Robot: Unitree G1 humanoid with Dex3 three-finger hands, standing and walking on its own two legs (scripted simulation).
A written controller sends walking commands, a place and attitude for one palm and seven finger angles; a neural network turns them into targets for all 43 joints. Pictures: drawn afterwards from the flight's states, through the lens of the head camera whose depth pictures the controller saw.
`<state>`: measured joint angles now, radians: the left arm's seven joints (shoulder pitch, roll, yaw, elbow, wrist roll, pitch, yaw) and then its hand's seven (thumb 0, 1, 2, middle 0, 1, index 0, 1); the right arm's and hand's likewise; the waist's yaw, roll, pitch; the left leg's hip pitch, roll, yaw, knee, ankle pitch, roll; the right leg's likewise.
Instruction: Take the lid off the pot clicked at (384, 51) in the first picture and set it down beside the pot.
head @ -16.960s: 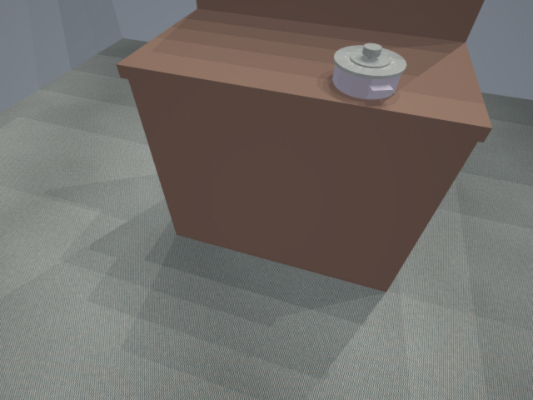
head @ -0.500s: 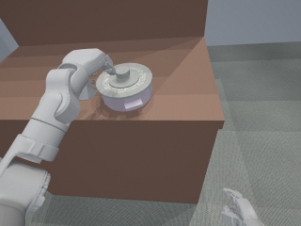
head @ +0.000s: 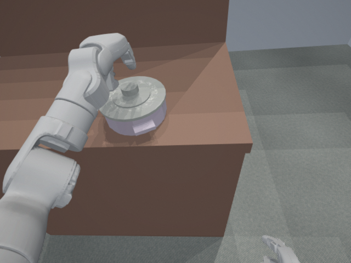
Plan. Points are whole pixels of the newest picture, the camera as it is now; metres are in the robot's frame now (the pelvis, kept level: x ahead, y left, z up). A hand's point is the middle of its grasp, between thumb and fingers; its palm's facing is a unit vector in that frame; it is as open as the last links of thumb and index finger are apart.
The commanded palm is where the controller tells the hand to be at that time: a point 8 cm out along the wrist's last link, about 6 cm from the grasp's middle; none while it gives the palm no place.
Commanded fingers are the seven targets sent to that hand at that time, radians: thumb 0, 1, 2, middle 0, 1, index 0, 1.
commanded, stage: move the open hand above the knob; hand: left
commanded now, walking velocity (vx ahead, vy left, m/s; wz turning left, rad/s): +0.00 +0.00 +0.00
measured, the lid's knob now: (129, 88) +0.50 +0.13 +0.16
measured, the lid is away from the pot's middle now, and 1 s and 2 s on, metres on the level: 0.00 0.00 0.00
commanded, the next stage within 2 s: lower the open fingers around the knob in 1.04 s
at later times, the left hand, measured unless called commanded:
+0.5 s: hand (122, 65) +0.49 +0.12 +0.23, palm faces -0.23 -0.06 -0.97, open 9.7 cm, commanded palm +0.46 +0.14 +0.29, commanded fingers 0.00 -0.38 1.74 -0.90 -0.08 -0.90 -0.08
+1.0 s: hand (116, 70) +0.47 +0.13 +0.23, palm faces -0.22 -0.02 -0.98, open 9.7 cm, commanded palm +0.45 +0.14 +0.29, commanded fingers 0.00 -0.38 1.74 -0.90 -0.08 -0.90 -0.08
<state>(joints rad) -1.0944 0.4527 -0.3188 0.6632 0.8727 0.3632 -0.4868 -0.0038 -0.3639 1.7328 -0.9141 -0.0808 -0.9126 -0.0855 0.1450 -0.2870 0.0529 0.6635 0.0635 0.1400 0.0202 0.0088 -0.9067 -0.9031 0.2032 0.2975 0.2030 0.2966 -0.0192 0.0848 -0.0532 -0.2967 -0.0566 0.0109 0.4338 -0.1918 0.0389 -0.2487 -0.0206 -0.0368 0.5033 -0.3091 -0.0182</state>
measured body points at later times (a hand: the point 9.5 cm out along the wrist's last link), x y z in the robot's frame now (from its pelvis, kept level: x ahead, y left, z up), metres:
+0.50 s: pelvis +0.01 +0.01 +0.00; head +0.02 -0.03 +0.45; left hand +0.49 +0.12 +0.29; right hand +0.10 -0.25 -0.14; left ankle +0.02 +0.10 -0.74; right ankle -0.03 -0.10 -0.74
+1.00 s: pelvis +0.00 +0.01 +0.00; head +0.02 -0.02 +0.45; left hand +0.47 +0.13 +0.28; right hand +0.14 -0.23 -0.13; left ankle +0.02 +0.10 -0.74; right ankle -0.03 -0.10 -0.74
